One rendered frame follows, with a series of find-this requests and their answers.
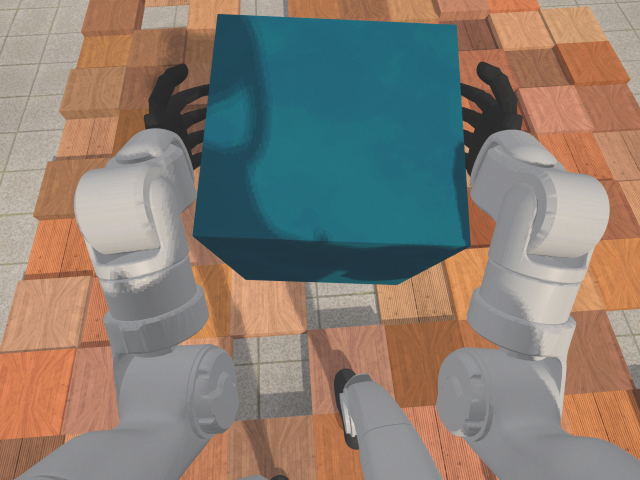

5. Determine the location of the robot right hand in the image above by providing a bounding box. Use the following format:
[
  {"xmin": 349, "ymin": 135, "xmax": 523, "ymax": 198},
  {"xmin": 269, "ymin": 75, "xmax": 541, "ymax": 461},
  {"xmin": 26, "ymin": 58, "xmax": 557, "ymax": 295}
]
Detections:
[{"xmin": 460, "ymin": 62, "xmax": 523, "ymax": 176}]

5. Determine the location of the right robot shin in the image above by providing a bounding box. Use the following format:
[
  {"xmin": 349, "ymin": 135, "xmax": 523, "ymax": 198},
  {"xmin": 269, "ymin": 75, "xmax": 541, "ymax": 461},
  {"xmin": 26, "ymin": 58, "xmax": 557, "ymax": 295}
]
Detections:
[{"xmin": 344, "ymin": 373, "xmax": 374, "ymax": 435}]

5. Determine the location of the right robot forearm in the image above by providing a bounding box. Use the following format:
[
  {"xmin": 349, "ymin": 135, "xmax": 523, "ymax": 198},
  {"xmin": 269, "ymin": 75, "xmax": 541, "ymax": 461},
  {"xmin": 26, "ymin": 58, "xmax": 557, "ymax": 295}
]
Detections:
[{"xmin": 467, "ymin": 130, "xmax": 610, "ymax": 417}]

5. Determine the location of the right robot upper arm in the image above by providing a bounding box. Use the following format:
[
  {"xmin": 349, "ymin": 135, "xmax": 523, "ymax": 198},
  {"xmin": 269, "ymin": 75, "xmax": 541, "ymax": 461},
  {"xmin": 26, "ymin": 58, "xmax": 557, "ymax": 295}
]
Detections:
[{"xmin": 436, "ymin": 347, "xmax": 640, "ymax": 480}]

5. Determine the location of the left robot forearm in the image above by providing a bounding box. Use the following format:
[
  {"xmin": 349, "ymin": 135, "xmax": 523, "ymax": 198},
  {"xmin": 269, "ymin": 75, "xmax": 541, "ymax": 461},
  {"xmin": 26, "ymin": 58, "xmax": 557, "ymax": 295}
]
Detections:
[{"xmin": 74, "ymin": 128, "xmax": 209, "ymax": 418}]

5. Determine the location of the carton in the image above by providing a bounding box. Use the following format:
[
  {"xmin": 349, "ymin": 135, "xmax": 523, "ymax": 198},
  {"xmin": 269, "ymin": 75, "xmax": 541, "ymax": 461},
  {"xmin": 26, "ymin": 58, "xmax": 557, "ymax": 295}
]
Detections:
[{"xmin": 193, "ymin": 14, "xmax": 471, "ymax": 285}]

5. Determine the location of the left robot upper arm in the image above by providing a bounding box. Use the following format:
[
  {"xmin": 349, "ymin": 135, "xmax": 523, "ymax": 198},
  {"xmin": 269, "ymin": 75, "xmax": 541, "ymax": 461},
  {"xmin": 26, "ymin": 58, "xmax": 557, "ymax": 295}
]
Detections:
[{"xmin": 13, "ymin": 344, "xmax": 239, "ymax": 480}]

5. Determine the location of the robot left hand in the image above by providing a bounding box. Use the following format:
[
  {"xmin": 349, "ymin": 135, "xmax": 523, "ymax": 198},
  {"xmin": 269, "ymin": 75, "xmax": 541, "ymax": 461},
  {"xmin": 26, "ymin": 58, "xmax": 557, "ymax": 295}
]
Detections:
[{"xmin": 144, "ymin": 63, "xmax": 210, "ymax": 170}]

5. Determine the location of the robot right thigh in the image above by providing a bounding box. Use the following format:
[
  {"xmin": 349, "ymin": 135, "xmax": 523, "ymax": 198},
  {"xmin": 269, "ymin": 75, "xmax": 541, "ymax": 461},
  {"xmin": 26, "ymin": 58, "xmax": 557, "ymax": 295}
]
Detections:
[{"xmin": 339, "ymin": 381, "xmax": 443, "ymax": 480}]

